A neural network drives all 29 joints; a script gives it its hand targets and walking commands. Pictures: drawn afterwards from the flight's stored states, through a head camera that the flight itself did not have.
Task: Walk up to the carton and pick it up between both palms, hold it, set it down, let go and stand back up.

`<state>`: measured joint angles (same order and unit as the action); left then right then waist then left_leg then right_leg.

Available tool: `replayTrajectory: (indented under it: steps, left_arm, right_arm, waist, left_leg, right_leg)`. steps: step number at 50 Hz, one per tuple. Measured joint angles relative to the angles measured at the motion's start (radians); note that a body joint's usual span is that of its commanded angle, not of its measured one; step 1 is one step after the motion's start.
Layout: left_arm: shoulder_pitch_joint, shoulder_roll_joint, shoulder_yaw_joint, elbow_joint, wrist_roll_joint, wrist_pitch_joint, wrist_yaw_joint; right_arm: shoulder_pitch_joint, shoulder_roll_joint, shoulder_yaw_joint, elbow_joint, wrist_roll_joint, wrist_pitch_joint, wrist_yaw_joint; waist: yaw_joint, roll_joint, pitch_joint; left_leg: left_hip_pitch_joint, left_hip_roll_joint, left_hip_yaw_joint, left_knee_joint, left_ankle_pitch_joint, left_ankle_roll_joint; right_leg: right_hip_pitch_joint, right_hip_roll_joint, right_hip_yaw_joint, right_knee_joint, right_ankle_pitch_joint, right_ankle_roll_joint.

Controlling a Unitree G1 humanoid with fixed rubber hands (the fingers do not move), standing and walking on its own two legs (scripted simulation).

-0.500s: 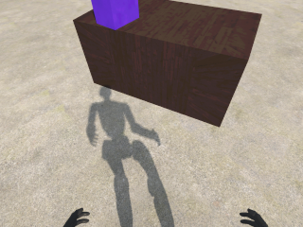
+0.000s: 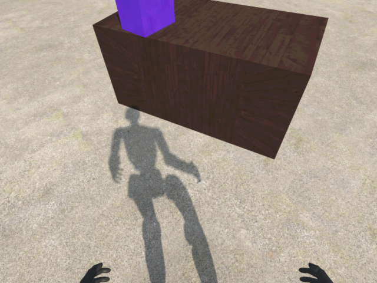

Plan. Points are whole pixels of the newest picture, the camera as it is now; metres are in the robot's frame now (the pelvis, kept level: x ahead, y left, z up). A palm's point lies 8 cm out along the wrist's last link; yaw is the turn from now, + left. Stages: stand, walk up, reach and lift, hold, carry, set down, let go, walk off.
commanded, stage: stand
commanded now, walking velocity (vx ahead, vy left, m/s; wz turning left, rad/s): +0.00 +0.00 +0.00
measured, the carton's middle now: (146, 7) +1.53 +0.33 -0.02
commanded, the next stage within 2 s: walk up in 0.62 s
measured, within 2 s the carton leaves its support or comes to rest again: neither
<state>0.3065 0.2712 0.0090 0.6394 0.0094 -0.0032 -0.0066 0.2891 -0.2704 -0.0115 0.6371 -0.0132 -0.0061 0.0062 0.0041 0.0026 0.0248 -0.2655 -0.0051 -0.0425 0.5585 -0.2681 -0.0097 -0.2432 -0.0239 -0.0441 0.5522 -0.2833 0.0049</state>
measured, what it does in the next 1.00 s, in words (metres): lifts its left foot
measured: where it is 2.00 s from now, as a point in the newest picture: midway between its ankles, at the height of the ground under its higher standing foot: (151, 234)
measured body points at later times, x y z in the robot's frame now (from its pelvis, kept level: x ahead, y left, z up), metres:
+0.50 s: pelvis +0.00 +0.00 +0.00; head +0.00 +0.00 +0.45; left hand +0.10 +0.26 -0.11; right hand +0.12 -0.26 -0.10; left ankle +0.02 +0.13 -0.73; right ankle +0.01 -0.12 -0.73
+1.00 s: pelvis +0.02 +0.02 +0.01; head +0.01 +0.01 +0.46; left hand +0.05 +0.31 -0.10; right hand +0.15 -0.25 -0.09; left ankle +0.03 +0.14 -0.68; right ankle +0.00 -0.12 -0.73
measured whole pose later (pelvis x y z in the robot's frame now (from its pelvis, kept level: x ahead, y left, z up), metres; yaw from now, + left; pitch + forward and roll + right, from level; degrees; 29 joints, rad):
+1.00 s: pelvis +0.02 +0.02 +0.01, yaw -2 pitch -1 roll +1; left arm 0.47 0.27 0.04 0.73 0.07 -0.03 0.03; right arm 0.30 -0.32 -0.07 0.61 -0.07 0.01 0.07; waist 0.03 0.03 -0.01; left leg -0.43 0.00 0.03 0.92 -0.48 0.01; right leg -0.19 -0.06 0.02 0.50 -0.40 -0.06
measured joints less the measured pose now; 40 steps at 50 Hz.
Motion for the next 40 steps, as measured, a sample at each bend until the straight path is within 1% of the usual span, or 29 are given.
replayTrajectory:
  steps: [40]
  left_arm:
    - [0.013,0.005,-0.004,0.022,-0.002,0.002,0.002]
  right_arm:
    - [0.005,-0.003,0.004,0.025,0.001,0.002,-0.003]
  waist:
    - [0.001,0.001,0.001]
  left_leg:
    - [0.006,-0.001,-0.009,-0.011,0.005,-0.002]
  right_leg:
    - [0.011,-0.002,-0.006,-0.012,0.002,0.000]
